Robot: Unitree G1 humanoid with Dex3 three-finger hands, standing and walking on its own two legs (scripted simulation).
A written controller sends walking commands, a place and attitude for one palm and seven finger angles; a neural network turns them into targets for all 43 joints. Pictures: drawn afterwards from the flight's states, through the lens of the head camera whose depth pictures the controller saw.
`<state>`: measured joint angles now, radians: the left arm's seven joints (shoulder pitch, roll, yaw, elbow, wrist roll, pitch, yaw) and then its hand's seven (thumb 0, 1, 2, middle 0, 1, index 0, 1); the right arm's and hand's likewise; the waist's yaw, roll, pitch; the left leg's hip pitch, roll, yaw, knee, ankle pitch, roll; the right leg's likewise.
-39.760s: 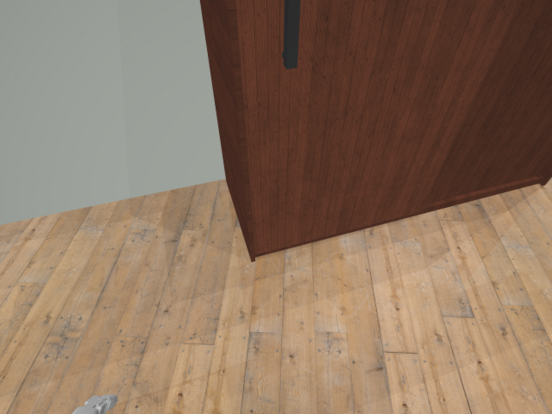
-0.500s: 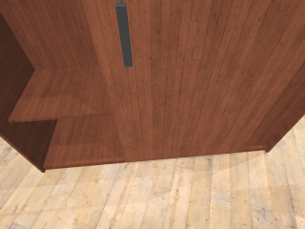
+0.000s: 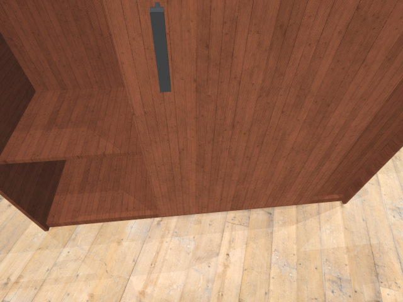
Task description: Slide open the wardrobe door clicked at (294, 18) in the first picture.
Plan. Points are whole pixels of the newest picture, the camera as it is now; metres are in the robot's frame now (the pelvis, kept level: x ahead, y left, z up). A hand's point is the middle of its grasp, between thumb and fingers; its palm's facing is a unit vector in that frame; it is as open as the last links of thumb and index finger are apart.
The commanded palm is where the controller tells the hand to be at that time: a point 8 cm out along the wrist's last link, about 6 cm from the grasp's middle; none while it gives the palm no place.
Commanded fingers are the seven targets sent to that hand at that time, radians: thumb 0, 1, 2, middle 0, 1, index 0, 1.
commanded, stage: look to check the result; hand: left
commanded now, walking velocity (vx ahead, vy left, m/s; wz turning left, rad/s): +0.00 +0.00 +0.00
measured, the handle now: (161, 49) +0.60 +0.13 +0.20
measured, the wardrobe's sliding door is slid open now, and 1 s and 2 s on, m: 0.57 0.57 0.57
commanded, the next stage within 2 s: stand and wait in 0.46 s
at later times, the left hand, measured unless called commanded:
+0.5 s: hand out of the picture +0.02 +0.18 -0.18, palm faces +0.01 -0.98 -0.19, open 7.4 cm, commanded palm none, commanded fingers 0.00 0.90 0.90 -0.20 -0.30 -0.20 -0.30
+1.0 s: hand out of the picture +0.03 +0.19 -0.17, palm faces +0.00 -0.98 -0.22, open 7.4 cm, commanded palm none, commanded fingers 0.00 0.90 0.90 -0.20 -0.30 -0.20 -0.30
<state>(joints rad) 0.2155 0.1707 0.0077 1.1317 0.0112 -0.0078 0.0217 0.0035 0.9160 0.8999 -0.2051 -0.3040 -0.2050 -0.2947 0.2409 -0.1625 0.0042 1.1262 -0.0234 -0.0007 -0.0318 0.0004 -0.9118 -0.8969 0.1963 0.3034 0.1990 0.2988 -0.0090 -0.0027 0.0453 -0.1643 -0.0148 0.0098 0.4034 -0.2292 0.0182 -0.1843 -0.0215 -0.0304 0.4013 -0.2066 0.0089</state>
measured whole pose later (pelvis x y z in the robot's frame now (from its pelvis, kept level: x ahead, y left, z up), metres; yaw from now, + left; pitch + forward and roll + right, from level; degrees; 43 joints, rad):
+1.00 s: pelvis +0.00 +0.00 +0.00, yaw +0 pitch -1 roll +0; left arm 0.20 0.20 0.01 1.14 0.01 -0.01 0.02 0.00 0.90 0.90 -0.20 -0.30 -0.20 -0.29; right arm 0.22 -0.20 0.00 1.13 -0.02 0.00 -0.03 0.00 -0.91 -0.90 0.20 0.30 0.20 0.30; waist -0.01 0.00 0.06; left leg -0.14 -0.02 0.01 0.38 -0.22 0.02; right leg -0.16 -0.02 -0.03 0.38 -0.19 0.01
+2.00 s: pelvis +0.00 -0.02 +0.00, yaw +0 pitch -1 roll +0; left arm 0.11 0.29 0.02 1.14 0.01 -0.02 0.00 0.01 0.90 0.90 -0.21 -0.30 -0.21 -0.29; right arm 0.13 -0.30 0.00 1.13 -0.02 0.00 -0.02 0.00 -0.91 -0.90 0.20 0.30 0.20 0.30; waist -0.01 0.01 0.05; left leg -0.10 0.01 0.00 0.31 -0.19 -0.01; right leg -0.12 0.01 -0.04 0.32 -0.17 -0.02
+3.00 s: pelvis +0.00 -0.02 +0.01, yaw +0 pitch -2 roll +0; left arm 0.11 0.31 0.01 1.14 0.01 -0.02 0.00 0.01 0.90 0.90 -0.21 -0.30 -0.21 -0.29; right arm 0.14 -0.31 0.00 1.13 -0.02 0.00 -0.01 0.00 -0.91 -0.90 0.20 0.30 0.20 0.30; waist -0.01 0.00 0.06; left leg -0.09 0.01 0.00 0.30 -0.17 -0.01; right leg -0.12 0.01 -0.04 0.30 -0.16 -0.02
